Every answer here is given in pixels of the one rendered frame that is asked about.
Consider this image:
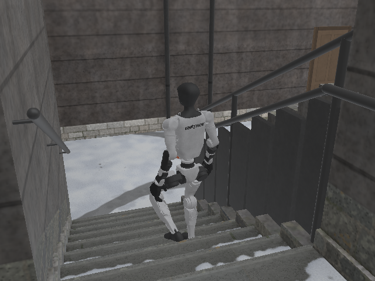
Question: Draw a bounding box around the left robot shin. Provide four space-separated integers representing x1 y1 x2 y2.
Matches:
149 194 178 234

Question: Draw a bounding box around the robot left foot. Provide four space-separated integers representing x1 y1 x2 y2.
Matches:
164 230 183 242

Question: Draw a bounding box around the left robot hand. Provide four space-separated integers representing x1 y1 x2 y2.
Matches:
150 182 167 202

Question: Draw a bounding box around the right robot hand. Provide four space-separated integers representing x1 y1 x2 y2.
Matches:
202 161 213 175

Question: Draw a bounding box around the robot left upper arm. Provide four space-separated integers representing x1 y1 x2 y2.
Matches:
162 116 178 160

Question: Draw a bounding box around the left robot forearm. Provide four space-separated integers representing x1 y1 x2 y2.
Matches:
154 150 172 186

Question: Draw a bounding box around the robot right upper arm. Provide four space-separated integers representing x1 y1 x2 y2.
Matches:
201 111 219 148

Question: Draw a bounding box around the right robot forearm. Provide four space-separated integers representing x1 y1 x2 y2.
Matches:
204 145 219 164

